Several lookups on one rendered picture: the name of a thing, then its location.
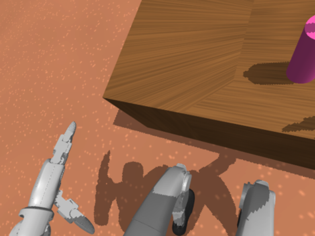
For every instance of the left robot arm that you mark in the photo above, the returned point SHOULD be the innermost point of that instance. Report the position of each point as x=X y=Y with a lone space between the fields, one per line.
x=35 y=223

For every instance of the bottle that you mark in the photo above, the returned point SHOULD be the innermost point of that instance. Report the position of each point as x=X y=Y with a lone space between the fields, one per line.
x=301 y=68

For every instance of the left robot hand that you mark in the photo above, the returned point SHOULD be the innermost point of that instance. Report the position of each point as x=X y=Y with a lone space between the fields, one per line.
x=46 y=191

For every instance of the left robot foot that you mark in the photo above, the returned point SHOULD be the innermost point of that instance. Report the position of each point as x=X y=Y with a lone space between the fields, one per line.
x=180 y=230

